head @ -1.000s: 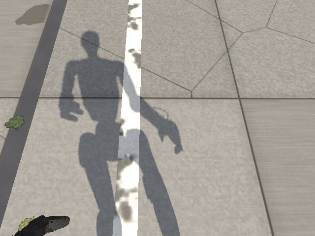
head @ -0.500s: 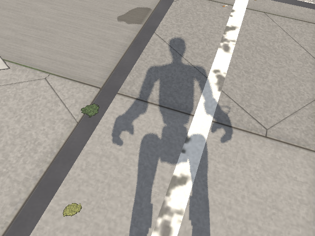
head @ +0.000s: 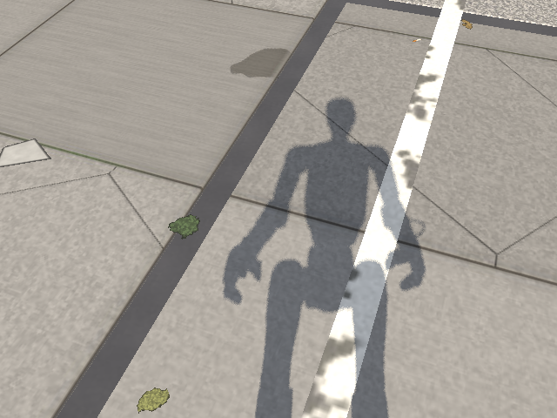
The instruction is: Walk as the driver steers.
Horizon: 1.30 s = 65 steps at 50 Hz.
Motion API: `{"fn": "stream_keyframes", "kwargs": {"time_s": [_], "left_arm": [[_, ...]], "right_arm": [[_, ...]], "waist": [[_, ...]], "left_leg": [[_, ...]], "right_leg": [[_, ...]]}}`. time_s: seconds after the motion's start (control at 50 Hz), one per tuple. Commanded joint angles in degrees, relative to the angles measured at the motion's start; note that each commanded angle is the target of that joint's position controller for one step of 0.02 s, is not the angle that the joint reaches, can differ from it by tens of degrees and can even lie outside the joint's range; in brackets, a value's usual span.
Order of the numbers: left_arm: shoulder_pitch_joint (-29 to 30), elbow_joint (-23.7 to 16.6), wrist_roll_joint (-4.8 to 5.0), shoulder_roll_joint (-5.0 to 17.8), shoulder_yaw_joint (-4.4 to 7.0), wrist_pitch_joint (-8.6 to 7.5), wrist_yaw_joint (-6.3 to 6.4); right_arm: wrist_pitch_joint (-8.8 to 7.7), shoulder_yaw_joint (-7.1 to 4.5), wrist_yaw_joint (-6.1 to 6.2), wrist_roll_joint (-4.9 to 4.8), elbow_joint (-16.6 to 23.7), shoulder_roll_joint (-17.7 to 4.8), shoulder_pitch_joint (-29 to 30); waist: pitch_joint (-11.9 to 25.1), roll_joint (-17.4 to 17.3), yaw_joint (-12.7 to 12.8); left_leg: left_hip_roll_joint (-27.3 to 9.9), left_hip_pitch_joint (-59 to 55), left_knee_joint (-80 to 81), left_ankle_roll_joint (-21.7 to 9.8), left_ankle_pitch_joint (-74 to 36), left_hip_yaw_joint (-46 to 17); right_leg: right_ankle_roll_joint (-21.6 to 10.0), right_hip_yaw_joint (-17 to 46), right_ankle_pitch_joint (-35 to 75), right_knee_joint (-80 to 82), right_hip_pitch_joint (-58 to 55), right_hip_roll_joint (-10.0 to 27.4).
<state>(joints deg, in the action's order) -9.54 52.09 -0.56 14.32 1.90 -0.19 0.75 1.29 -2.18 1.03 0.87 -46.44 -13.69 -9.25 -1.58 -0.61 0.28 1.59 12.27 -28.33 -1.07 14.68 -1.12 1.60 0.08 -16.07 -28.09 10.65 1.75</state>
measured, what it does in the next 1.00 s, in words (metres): walks ahead: left foot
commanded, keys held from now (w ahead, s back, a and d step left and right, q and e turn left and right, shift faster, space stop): no key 0.24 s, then w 0.76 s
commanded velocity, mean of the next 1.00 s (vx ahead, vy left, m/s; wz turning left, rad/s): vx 0.27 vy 0.00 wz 0.01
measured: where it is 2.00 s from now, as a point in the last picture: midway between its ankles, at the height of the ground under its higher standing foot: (344, 293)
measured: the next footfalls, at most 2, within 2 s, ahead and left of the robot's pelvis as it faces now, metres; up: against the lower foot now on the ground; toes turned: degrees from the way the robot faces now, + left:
left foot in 1.00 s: +0.46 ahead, +0.07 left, +0.00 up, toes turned -1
right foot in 1.58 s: +0.73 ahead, -0.20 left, +0.00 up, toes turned -15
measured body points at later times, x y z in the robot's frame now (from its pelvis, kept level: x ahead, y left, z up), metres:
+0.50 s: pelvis +0.04 -0.01 -0.01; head +0.04 -0.01 +0.44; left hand +0.08 +0.26 -0.15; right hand +0.07 -0.28 -0.15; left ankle +0.01 +0.11 -0.74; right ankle -0.01 -0.13 -0.74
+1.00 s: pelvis +0.26 -0.02 -0.02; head +0.30 -0.02 +0.42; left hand +0.16 +0.24 -0.16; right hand +0.52 -0.24 -0.10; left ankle +0.42 +0.07 -0.74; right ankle +0.03 -0.13 -0.73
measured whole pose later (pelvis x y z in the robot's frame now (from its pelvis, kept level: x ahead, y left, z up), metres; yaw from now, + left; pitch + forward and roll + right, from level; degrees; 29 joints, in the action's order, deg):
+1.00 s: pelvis +0.26 -0.02 -0.02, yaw -2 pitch +2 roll +0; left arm -28.6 61.2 0.3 13.8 1.9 -3.7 1.1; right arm -5.4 -1.6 -2.3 -1.5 -44.0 -13.5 5.1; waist -2.4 -0.4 4.3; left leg 0.9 30.5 -29.2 -4.9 0.5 3.0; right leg -0.8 0.6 -26.5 -13.5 -13.0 0.0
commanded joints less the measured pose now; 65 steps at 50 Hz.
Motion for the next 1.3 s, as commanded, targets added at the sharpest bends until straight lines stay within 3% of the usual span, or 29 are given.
{"fn": "stream_keyframes", "kwargs": {"time_s": [0.02, 0.24, 0.28, 0.32, 0.36, 0.46, 0.52, 0.54, 0.58, 0.6, 0.62, 0.64, 0.66, 0.68, 0.7, 0.74, 0.78, 0.84, 0.9, 0.96, 1.0, 1.02, 1.04, 1.06, 1.08, 1.1, 1.14, 1.18, 1.3], "left_arm": [[1.04, -1.32, 0.04, 6.70, 1.12, -0.78, 0.54], [0.35, 3.37, 0.18, 6.02, 0.57, -0.50, 1.04], [-1.07, 4.52, 0.71, 6.34, 0.78, -0.18, 1.29], [-0.90, 4.05, 1.15, 6.81, 0.99, -0.31, 1.58], [-1.87, 3.95, 1.59, 6.45, 0.97, -1.63, 1.45], [-1.76, 3.24, 2.14, 5.02, 0.82, -4.76, 0.15], [0.53, 1.17, 2.20, 2.79, 0.16, -6.59, -0.78], [0.86, 0.83, 2.17, 3.23, 0.12, -7.06, -1.12], [-2.64, 2.14, 2.28, 3.74, 0.31, -7.57, -1.92], [-9.32, 4.92, 2.39, 4.69, 0.90, -7.43, -2.01], [-20.11, 8.52, 2.23, 9.46, 2.66, -7.29, -1.91], [-28.04, 10.76, 1.77, 15.94, 4.73, -6.65, -1.82], [-24.69, 9.66, 1.25, 9.86, 2.61, -6.20, -1.88], [-21.69, 8.55, 0.67, 5.85, 1.43, -5.98, -1.78], [-19.66, 7.61, 0.48, 5.27, 1.05, -5.79, -1.80], [-17.30, 7.04, 0.89, 4.11, 0.07, -5.10, -1.76], [-14.62, 5.73, 0.51, 4.29, -0.28, -4.47, -1.05], [-14.73, 5.10, 0.42, 7.78, 0.33, -4.67, 0.43], [-16.95, 6.42, 1.70, 9.25, 1.20, -5.32, 0.80], [-15.95, 6.16, 1.15, 10.24, 2.10, -4.56, 0.69], [-14.77, 5.32, 0.29, 9.34, 1.89, -3.18, 0.54], [-16.82, 4.09, -1.05, 6.02, 0.79, -3.16, 0.37], [-25.58, 4.83, 0.45, -2.73, -1.32, -4.35, -0.66], [-19.08, 4.14, 2.06, 4.68, 0.23, -5.92, -1.14], [-12.39, 1.64, 3.45, 7.72, 1.19, -6.78, -1.24], [-9.52, 0.95, 3.15, 7.63, 1.22, -7.14, -0.74], [-10.80, 1.12, 1.98, 6.27, 1.80, -6.14, -0.22], [-12.15, 1.16, 1.92, 4.02, 1.64, -4.72, -0.02], [-1.97, -2.94, 1.39, 4.82, 2.10, -3.81, -0.09]], "right_arm": [[-0.64, -1.72, 0.44, -0.12, 1.83, -5.84, 1.32], [-1.20, -1.79, 0.99, -0.41, -5.11, -6.13, -0.52], [-1.02, -2.02, 1.23, -0.91, -6.54, -6.58, -1.94], [-1.36, -2.23, 1.38, -1.38, -6.68, -7.12, -2.29], [-2.92, -2.13, 1.15, -1.87, -6.94, -6.50, -3.16], [-6.09, -2.39, -0.14, -2.67, -8.28, -6.69, -7.03], [-6.70, -3.27, -0.64, -2.84, -9.80, -10.67, -12.47], [-6.81, -3.25, -0.72, -2.79, -9.61, -10.61, -12.32], [-6.60, -3.21, -0.89, -2.75, -8.30, -10.33, -8.90], [-6.25, -3.14, -0.92, -2.86, -6.37, -10.31, -3.81], [-6.60, -2.53, -0.93, -2.76, -2.74, -8.83, 4.56], [-8.05, -2.07, -1.11, -2.13, -0.62, -6.42, 5.59], [-8.62, -1.99, -1.32, -1.78, -2.03, -6.51, 2.48], [-8.72, -1.98, -1.89, -2.97, -2.73, -6.37, 1.19], [-8.53, -1.66, -2.22, -3.68, -2.75, -5.33, 1.40], [-8.12, -1.60, -2.35, -2.84, -1.39, -4.22, 4.67], [-7.63, -0.82, -2.99, -2.13, 0.12, -2.27, 6.67], [-7.35, 0.56, -3.20, -1.80, 3.58, -0.19, 14.97], [-7.06, -0.03, -3.36, -2.50, 5.48, -3.54, 17.35], [-6.94, -1.86, -3.22, -2.45, 4.26, -7.62, 11.15], [-6.10, -3.96, -2.38, -2.61, -0.67, -11.08, -5.04], [-5.65, -4.73, -1.78, -1.75, -2.55, -15.03, -13.98], [-6.07, -4.26, -2.74, -0.96, -3.63, -15.27, -14.87], [-6.42, -3.03, -2.93, -1.65, -3.43, -9.96, -11.25], [-6.91, -2.43, -2.87, -1.83, -2.55, -8.25, -5.46], [-7.46, -2.11, -3.07, -1.43, -1.85, -7.65, -0.93], [-8.10, -1.42, -3.36, -0.08, -2.05, -5.63, 2.10], [-8.30, -1.26, -3.37, -0.54, -3.16, -5.37, 1.57], [-8.40, -2.07, -1.05, -0.21, -5.79, -9.37, -3.48]], "waist": [[1.35, 2.04, 0.05], [0.68, 0.34, 0.17], [0.95, 0.64, 0.05], [-3.61, 0.92, -0.08], [-5.97, 1.00, -0.09], [-4.47, -1.22, -1.23], [-4.11, -9.60, -1.94], [-4.48, -9.46, -1.61], [-2.44, -8.19, 1.26], [-0.80, -6.51, 4.96], [1.56, 1.83, 10.42], [3.78, 16.40, 11.63], [3.25, 13.49, 8.27], [0.13, 8.03, 6.14], [-1.16, 5.43, 4.84], [-4.24, 3.82, 3.33], [-4.83, 5.07, 2.18], [-6.62, 5.54, 3.37], [-6.86, 6.55, 2.13], [0.14, 7.98, -2.53], [9.29, 7.85, -10.35], [17.12, -1.77, -11.07], [25.80, -17.42, -5.18], [18.05, -10.03, -6.92], [8.33, -6.76, -5.53], [4.61, -0.26, -3.42], [2.79, -1.36, 0.62], [1.80, -2.79, 2.03], [-1.56, -1.20, -0.38]], "left_leg": [[-3.27, -1.86, 4.38, -1.01, -7.29, -3.51], [-3.12, -2.13, 5.10, -0.19, -7.78, -2.66], [-1.43, -1.06, 4.42, -1.02, 8.53, -1.21], [-1.74, 4.55, 4.39, -2.75, 23.79, -2.39], [-3.22, 6.64, 4.33, -4.09, 25.30, -4.48], [-6.40, 1.61, 6.06, -7.64, 22.65, -10.86], [-16.23, -7.22, 12.84, -13.96, 17.95, -27.23], [-18.20, -7.97, 11.86, -14.97, 10.92, -29.24], [-17.52, -6.85, 7.98, -12.93, -3.51, -23.80], [-14.72, 0.54, 4.46, -10.38, -9.37, -17.93], [-6.90, 11.89, -9.78, -5.61, -20.05, -6.74], [1.77, 30.32, -30.81, -0.46, -10.86, 2.42], [1.01, 38.62, -38.22, -0.56, 14.24, -1.56], [-1.76, 42.22, -43.45, -1.82, 13.56, -3.91], [-3.78, 44.50, -44.54, -2.42, 10.24, -2.57], [-7.29, 43.83, -38.92, -2.23, 4.25, 0.13], [-6.40, 35.36, -30.00, -0.41, -3.10, 3.45], [-3.08, 21.30, -11.63, 1.12, -14.58, 6.64], [-2.31, 18.29, -2.96, -0.72, -18.79, 4.34], [0.35, 9.86, -2.24, -3.69, -15.57, 4.29], [0.10, -10.42, -2.97, -6.95, -13.08, 3.96], [-12.00, -27.16, -4.71, -10.35, -9.63, -11.15], [-24.35, -39.22, 6.52, -20.70, 6.41, -41.26], [-21.28, -32.26, 12.78, -17.52, 13.53, -42.54], [-19.76, -22.24, 14.46, -15.03, 11.30, -32.83], [-17.96, -12.88, 16.29, -13.84, 3.96, -26.38], [-14.37, -2.83, 18.96, -12.77, -4.18, -17.53], [-13.61, 1.25, 21.61, -13.26, -4.84, -13.07], [-13.48, -0.78, 24.77, -11.90, -9.21, -3.28]], "right_leg": [[-1.42, 2.57, 6.76, 5.45, 2.00, 2.39], [-1.79, 1.87, 6.26, 5.81, 1.35, 1.20], [-2.88, 0.75, -8.21, 5.21, 2.39, -0.35], [-4.90, 2.43, -22.56, 5.09, 6.91, 0.15], [-6.45, 4.92, -24.48, 4.83, 8.57, 1.58], [-7.54, 4.96, -17.71, 0.02, 11.24, 0.89], [-6.81, -1.19, -8.07, -11.42, 19.17, -2.34], [-7.36, -0.79, -8.00, -11.52, 20.11, -1.87], [-8.24, -0.98, -7.16, -5.74, 14.49, -1.68], [-8.80, -0.28, -2.45, 0.54, 2.49, -1.85], [-11.19, 9.59, 2.52, 7.23, -12.53, 2.73], [-15.55, 28.52, 12.33, 11.52, -30.14, 13.15], [-17.10, 32.44, 22.63, 10.90, -31.97, 18.08], [-16.64, 27.29, 25.97, 9.60, -30.42, 17.68], [-15.68, 22.20, 27.77, 10.31, -29.22, 16.38], [-12.76, 14.70, 30.55, 13.76, -23.11, 14.10], [-11.86, 9.06, 29.72, 17.85, -13.37, 9.97], [-11.46, 4.08, 25.80, 23.54, -2.13, 6.84], [-10.86, 4.05, 27.17, 24.32, -7.67, 9.82], [-8.71, 2.98, 50.28, 13.87, -16.33, 11.65], [-6.35, 0.94, 55.55, -7.56, -10.59, 8.81], [-5.46, -0.44, 31.52, -26.70, 3.11, 4.18], [-3.28, 5.11, -15.94, -45.86, 20.71, -6.51], [-4.86, 9.28, -15.75, -51.31, 26.10, -3.44], [-5.79, 7.08, -10.05, -50.70, 28.87, -0.54], [-5.89, 6.17, -4.54, -47.59, 25.98, 2.56], [-5.44, 6.06, 0.02, -43.05, 19.89, 6.03], [-4.49, 5.28, -0.10, -39.20, 18.61, 7.17], [-1.73, 5.58, 16.22, -23.66, 28.26, 7.38]]}}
